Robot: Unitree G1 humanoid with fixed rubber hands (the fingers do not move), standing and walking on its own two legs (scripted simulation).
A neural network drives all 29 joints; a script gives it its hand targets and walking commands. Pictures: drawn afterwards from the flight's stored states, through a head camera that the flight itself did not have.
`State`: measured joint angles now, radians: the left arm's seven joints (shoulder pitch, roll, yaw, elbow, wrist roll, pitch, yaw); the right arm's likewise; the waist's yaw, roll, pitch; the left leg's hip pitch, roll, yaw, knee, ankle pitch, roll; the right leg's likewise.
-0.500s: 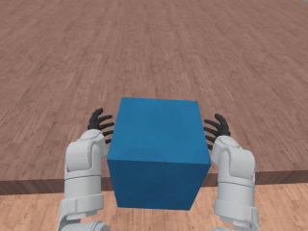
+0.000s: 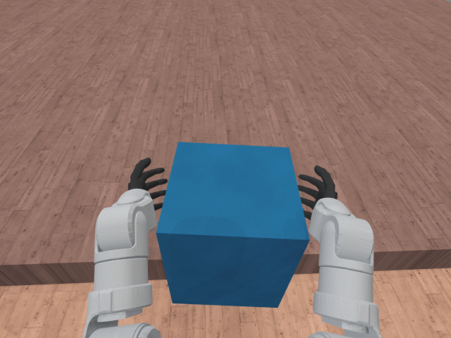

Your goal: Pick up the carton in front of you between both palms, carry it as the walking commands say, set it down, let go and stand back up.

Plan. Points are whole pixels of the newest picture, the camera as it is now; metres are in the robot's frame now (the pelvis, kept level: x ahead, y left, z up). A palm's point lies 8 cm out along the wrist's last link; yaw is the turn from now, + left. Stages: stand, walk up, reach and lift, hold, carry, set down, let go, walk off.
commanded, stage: carry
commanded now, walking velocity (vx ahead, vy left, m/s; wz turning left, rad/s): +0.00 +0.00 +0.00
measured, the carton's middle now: (229, 227) +0.33 +0.00 +0.02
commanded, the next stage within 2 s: none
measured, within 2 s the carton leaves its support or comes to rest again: neither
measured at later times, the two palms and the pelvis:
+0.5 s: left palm (142, 199) +0.32 +0.15 +0.11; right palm (324, 207) +0.32 -0.16 +0.11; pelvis +0.00 +0.00 +0.00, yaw +0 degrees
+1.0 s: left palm (143, 195) +0.33 +0.15 +0.11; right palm (325, 203) +0.33 -0.16 +0.11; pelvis +0.01 +0.00 +0.00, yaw +0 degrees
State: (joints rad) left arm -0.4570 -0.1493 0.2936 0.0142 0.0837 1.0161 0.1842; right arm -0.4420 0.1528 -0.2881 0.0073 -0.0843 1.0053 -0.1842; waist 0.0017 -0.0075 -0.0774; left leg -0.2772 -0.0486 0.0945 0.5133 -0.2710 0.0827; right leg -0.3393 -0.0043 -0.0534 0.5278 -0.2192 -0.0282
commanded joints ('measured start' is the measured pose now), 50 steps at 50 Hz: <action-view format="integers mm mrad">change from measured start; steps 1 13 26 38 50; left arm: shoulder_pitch -569 -569 -568 -569 -639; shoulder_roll -745 -748 -747 -748 -728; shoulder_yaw -579 -583 -584 -584 -593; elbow -46 -52 -54 -54 -104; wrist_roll -161 -162 -161 -161 -190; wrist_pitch -11 -9 -7 -6 -14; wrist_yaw -1 -1 -2 -3 6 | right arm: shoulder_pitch -575 -575 -577 -578 -642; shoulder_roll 738 739 738 738 714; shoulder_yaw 583 583 584 583 593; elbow -47 -51 -53 -52 -102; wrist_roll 160 159 159 159 185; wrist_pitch -8 -7 -5 -4 -11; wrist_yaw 1 1 2 2 -9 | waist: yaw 1 2 2 3 -20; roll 6 6 5 5 40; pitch -317 -318 -315 -314 -252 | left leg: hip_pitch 118 127 124 124 102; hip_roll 173 172 173 174 182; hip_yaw -142 -136 -132 -129 -220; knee -72 -72 -72 -72 -153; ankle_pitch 243 256 244 239 -277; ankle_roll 36 35 34 33 94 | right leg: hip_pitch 112 118 121 122 -30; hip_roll -123 -122 -124 -125 -77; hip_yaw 106 101 99 97 73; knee -48 -51 -53 -53 -18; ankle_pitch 147 159 159 162 -257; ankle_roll -77 -75 -76 -77 -95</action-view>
